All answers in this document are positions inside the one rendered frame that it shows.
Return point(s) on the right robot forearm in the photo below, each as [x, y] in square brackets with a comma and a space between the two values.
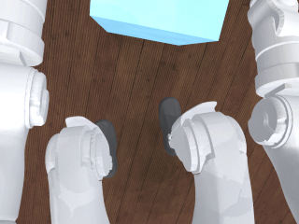
[275, 38]

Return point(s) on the left robot forearm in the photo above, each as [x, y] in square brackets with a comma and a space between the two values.
[21, 26]

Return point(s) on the robot right thigh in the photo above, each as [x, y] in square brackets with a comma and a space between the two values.
[207, 145]

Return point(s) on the robot right upper arm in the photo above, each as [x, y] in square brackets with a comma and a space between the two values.
[274, 124]

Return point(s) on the robot left thigh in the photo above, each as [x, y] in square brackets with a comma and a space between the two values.
[75, 183]

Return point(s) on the carton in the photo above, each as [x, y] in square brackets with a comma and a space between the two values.
[176, 22]

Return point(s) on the robot left upper arm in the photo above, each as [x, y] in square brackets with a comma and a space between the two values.
[24, 103]

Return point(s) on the robot thigh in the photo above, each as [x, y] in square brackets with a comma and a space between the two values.
[207, 145]
[75, 183]

